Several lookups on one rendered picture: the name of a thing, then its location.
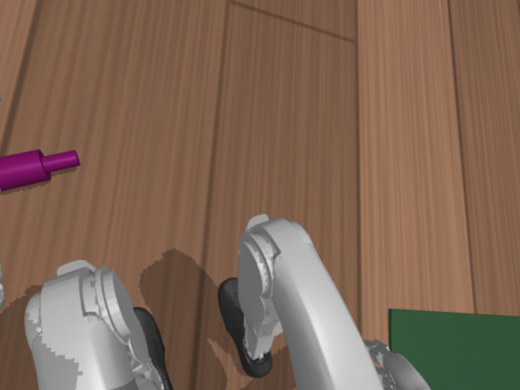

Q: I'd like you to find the left robot foot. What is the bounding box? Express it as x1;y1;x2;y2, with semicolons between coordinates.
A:
133;307;173;390

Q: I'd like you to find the bottle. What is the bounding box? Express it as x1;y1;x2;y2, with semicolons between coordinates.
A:
0;149;80;191

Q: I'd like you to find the right robot hand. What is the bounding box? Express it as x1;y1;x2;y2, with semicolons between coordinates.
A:
363;339;431;390

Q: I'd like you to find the right robot foot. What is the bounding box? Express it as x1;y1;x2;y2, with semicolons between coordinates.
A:
218;277;272;378

